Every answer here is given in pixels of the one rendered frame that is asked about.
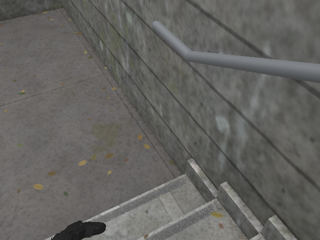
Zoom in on stairs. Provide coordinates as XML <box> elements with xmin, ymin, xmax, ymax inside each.
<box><xmin>45</xmin><ymin>173</ymin><xmax>266</xmax><ymax>240</ymax></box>

